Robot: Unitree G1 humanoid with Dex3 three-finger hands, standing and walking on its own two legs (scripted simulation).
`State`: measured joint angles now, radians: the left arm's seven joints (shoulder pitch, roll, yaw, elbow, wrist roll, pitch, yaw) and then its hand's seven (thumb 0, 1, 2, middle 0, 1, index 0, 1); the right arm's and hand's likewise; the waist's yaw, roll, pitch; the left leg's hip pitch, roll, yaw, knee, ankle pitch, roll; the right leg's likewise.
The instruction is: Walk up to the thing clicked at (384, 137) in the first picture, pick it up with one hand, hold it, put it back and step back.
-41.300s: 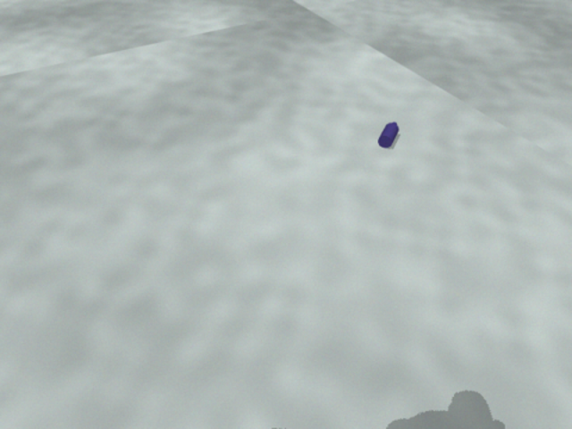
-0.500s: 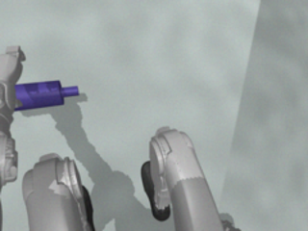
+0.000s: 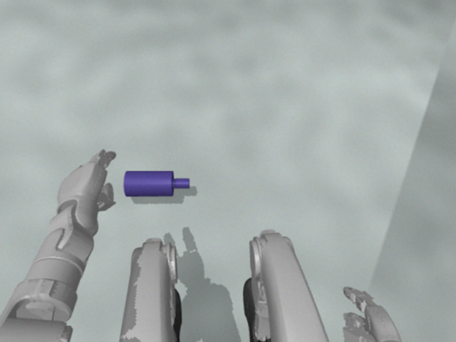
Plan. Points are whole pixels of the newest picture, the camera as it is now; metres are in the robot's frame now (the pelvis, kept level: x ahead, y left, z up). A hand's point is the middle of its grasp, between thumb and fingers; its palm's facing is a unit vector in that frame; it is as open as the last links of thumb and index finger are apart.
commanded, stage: home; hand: left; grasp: from above
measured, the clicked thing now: (158, 183) +0.52 +0.16 -0.43
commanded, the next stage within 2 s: none
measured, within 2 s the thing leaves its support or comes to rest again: neither
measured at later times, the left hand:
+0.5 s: hand (63, 254) +0.27 +0.18 +0.09, palm faces +0.03 -0.96 -0.28, open 7.4 cm
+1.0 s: hand out of the picture +0.23 +0.20 +0.19, palm faces +0.13 -0.97 -0.20, open 7.4 cm
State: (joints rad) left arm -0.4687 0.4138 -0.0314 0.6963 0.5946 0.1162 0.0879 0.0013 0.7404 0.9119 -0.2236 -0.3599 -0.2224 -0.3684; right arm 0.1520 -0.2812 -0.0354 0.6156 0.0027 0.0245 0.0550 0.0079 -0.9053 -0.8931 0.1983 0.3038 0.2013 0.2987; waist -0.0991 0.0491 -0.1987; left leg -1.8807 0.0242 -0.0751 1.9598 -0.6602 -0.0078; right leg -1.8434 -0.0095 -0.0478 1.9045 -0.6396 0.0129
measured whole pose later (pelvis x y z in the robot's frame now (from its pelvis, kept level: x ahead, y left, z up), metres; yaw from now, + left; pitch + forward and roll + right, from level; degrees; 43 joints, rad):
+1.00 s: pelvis +0.08 +0.01 +0.24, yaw +5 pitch +10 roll -3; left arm 0.51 0.22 0.03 -0.13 -0.06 0.45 0.02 0.01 0.91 0.90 -0.20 -0.30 -0.20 -0.30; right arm 0.27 -0.22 0.04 0.50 0.01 -0.21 -0.18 0.01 -0.90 -0.89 0.20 0.30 0.20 0.30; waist -0.04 0.05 -0.16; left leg -0.70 0.02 -0.06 1.01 -0.49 -0.01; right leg -0.65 -0.01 -0.07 0.94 -0.47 0.02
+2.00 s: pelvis +0.08 +0.00 +0.24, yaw +4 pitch +10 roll -3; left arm 0.50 0.22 0.02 -0.13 -0.05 0.45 0.02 0.01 0.91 0.90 -0.20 -0.30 -0.20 -0.30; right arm 0.28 -0.22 0.04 0.53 0.01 -0.23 -0.18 0.02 -0.90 -0.89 0.20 0.30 0.20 0.30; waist -0.04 0.04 -0.15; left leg -0.69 0.03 -0.06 1.02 -0.49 -0.01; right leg -0.65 -0.01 -0.06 0.95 -0.47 0.01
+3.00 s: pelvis +0.08 +0.00 +0.25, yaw +5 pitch +6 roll -1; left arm 0.32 0.25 0.00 0.20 0.03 0.22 0.03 0.01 0.91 0.90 -0.20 -0.30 -0.21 -0.30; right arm 0.20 -0.24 0.02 0.67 -0.08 -0.13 -0.10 0.01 -0.90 -0.89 0.20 0.30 0.20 0.30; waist 0.00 0.01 -0.04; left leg -0.58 0.01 -0.03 0.95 -0.47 0.00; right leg -0.55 -0.03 -0.04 0.92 -0.46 0.01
